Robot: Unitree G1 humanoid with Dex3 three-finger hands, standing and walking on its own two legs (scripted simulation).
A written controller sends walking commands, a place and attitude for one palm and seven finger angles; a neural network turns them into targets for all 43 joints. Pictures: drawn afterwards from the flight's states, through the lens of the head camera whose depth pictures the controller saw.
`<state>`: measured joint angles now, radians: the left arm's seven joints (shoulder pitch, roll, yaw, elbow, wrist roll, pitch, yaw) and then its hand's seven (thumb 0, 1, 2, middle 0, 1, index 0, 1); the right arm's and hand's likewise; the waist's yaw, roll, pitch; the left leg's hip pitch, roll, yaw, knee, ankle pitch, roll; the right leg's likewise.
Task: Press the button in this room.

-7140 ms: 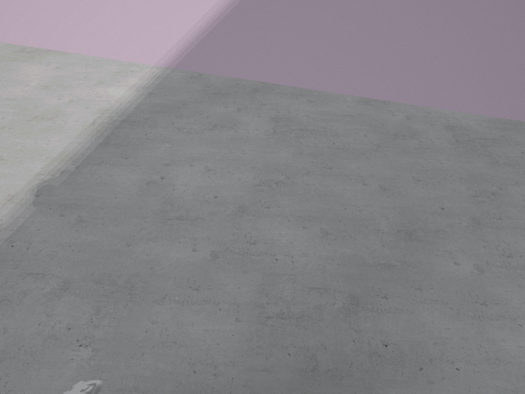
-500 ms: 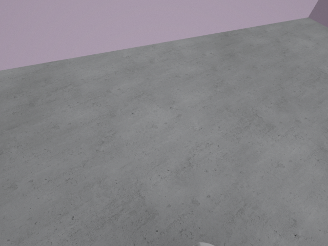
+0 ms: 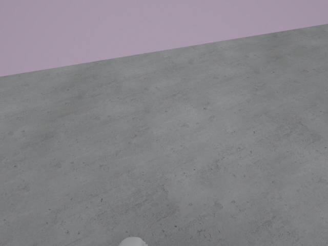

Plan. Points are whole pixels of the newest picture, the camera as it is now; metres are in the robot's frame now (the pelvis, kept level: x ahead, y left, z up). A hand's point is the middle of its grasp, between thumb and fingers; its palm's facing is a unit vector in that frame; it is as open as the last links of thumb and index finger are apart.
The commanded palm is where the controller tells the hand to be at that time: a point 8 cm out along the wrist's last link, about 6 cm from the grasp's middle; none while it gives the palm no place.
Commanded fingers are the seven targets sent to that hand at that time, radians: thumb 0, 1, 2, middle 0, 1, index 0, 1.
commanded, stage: turn or walk to find it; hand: left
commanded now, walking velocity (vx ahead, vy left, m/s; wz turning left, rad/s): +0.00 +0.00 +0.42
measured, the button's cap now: out of the picture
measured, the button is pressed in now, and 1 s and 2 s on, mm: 0 0 0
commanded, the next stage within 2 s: none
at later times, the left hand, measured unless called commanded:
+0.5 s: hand out of the picture +0.00 +0.27 -0.16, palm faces +0.24 -0.94 -0.25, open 7.4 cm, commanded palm none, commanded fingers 0.00 0.90 0.90 -0.20 -0.30 -0.20 -0.30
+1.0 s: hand out of the picture -0.08 +0.19 -0.16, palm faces +0.44 -0.86 -0.25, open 7.4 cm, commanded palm none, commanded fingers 0.00 0.90 0.90 -0.20 -0.30 -0.20 -0.30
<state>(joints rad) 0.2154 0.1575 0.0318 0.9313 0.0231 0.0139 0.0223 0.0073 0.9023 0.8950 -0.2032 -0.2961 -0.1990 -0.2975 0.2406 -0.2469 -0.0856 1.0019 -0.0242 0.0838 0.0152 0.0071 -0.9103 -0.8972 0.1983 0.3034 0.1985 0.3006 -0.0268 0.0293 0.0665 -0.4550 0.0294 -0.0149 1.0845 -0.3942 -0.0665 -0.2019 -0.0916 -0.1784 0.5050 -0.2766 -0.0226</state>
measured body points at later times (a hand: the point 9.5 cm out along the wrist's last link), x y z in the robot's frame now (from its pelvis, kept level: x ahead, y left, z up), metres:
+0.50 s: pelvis -0.03 +0.05 +0.00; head -0.01 +0.06 +0.45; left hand -0.01 +0.32 -0.14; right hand +0.10 -0.17 -0.14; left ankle -0.03 +0.14 -0.74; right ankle -0.01 -0.10 -0.68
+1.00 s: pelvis -0.05 +0.00 +0.00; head -0.02 -0.01 +0.45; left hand -0.10 +0.24 -0.14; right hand +0.09 -0.23 -0.16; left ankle -0.14 +0.13 -0.68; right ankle +0.00 -0.09 -0.74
